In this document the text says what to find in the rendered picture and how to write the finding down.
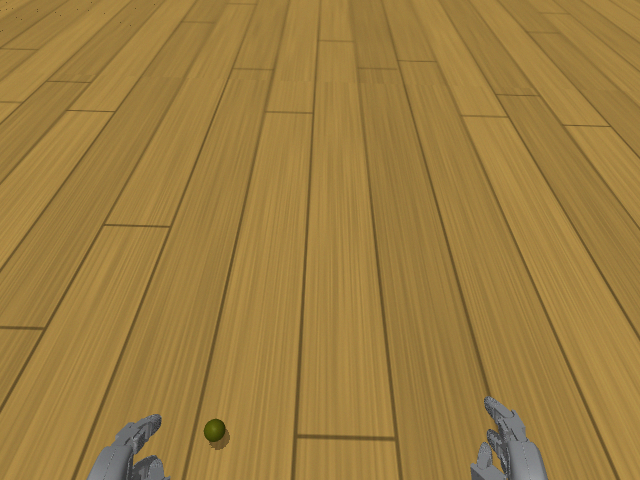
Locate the ball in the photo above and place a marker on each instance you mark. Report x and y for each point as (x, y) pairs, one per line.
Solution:
(214, 430)

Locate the right robot hand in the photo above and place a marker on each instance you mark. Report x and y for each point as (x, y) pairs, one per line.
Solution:
(520, 459)

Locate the left robot hand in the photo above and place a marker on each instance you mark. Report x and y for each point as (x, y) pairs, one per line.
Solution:
(115, 462)

